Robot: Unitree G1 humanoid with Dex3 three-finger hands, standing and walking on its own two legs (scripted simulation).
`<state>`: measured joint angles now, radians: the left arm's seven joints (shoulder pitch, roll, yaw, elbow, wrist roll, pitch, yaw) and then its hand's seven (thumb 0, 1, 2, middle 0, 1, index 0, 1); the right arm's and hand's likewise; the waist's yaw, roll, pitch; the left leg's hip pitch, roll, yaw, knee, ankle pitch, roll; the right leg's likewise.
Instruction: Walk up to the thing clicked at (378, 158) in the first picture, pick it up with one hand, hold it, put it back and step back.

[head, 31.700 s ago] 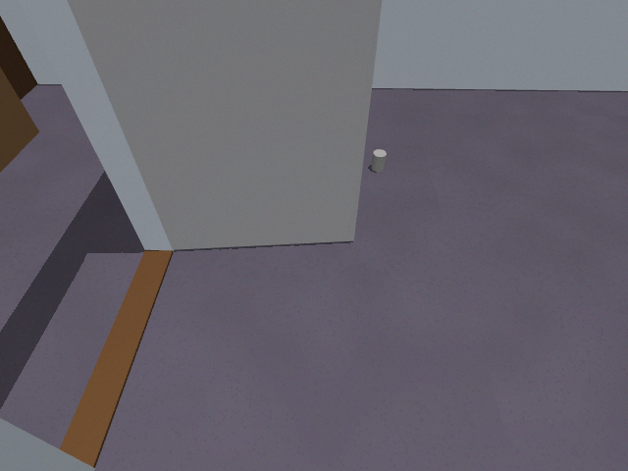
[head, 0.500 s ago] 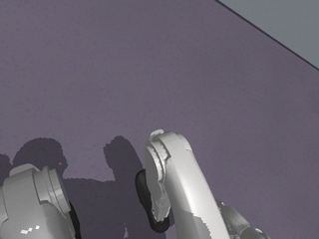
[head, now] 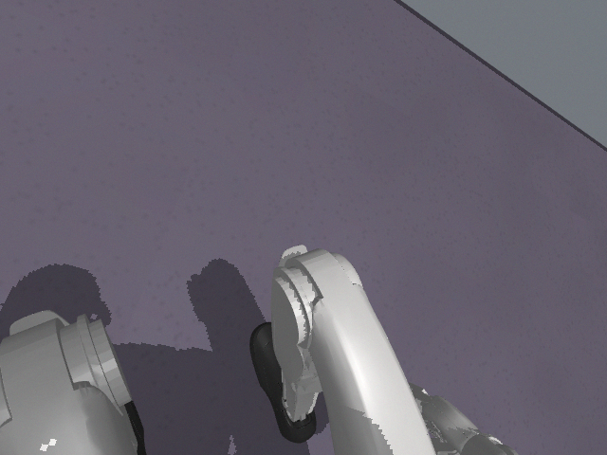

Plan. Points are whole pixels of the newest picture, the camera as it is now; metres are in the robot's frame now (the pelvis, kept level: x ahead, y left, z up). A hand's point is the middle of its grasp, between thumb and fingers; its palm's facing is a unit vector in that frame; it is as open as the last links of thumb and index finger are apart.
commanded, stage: close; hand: left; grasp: from above
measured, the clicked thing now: out of the picture +0.42 +0.36 -0.25
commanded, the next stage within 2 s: settle in 1.26 s
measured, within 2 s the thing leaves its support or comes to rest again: leaves its support in 1.74 s
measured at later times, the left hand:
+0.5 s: hand out of the picture +0.41 +0.36 -0.23, palm faces -0.44 -0.17 -0.88, open 11.5 cm
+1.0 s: hand out of the picture +0.41 +0.36 -0.22, palm faces -0.43 -0.17 -0.89, open 10.4 cm
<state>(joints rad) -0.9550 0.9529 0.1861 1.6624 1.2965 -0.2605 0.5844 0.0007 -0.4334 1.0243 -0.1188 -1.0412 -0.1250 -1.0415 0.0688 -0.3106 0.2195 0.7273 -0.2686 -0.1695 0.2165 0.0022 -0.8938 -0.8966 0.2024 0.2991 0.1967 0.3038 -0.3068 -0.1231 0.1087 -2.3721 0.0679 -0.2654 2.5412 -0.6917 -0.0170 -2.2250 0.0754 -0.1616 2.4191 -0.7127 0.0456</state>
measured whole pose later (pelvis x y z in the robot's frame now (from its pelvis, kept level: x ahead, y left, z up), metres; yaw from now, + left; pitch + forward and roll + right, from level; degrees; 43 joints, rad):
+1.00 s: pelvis +0.00 +0.00 +0.00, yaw +0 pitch +27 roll -12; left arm -0.99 0.99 0.14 1.71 1.27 -0.27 0.58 0.01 -0.02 0.75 -0.57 -0.87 -0.46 -0.84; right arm 0.07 -0.33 0.25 0.70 -0.28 -0.19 0.22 0.00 -0.90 -0.90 0.20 0.30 0.20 0.30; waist -0.31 -0.13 0.12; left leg -2.37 0.07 -0.27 2.55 -0.68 -0.01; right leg -2.22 0.08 -0.16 2.42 -0.70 0.05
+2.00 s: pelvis +0.00 +0.00 +0.02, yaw +3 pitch +32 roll -10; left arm -0.87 0.80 0.10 1.34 1.21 -0.16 0.37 0.03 0.02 0.64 -0.75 -0.75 -0.64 -0.75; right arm 0.08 -0.29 0.11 0.71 -0.17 -0.11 0.22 0.00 -0.92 -0.90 0.20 0.30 0.20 0.30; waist -0.21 -0.03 -0.02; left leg -2.37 0.05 -0.20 2.46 -0.67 -0.01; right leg -2.22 0.05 -0.12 2.37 -0.73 0.04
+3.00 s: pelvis -0.01 +0.00 +0.13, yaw +8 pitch +33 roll -7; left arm -0.65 0.66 0.02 0.90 1.06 -0.12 0.07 0.02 0.00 0.67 -0.74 -0.78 -0.64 -0.75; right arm 0.17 -0.27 -0.01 0.66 -0.02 0.04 0.08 0.01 -0.92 -0.90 0.20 0.30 0.20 0.30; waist -0.11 0.04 -0.16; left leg -2.05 0.05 -0.10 2.06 -0.61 0.01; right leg -1.94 0.01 -0.06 2.02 -0.67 0.03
